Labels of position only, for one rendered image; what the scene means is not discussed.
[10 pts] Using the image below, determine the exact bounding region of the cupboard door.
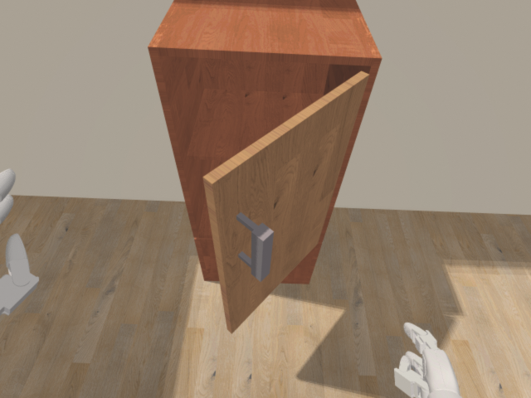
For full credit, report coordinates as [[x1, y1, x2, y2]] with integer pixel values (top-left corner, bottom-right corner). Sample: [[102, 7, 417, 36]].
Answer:
[[203, 71, 369, 334]]

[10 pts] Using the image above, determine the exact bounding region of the left robot hand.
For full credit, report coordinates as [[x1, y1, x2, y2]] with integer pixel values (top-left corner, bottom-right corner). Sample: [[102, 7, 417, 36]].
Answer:
[[0, 169, 39, 315]]

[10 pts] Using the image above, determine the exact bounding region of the right robot hand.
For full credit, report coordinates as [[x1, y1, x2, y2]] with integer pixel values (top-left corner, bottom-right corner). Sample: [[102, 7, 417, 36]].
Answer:
[[394, 323, 460, 398]]

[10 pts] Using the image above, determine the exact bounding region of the handle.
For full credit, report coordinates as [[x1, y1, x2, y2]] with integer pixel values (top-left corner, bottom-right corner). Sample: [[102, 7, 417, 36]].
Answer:
[[236, 212, 274, 282]]

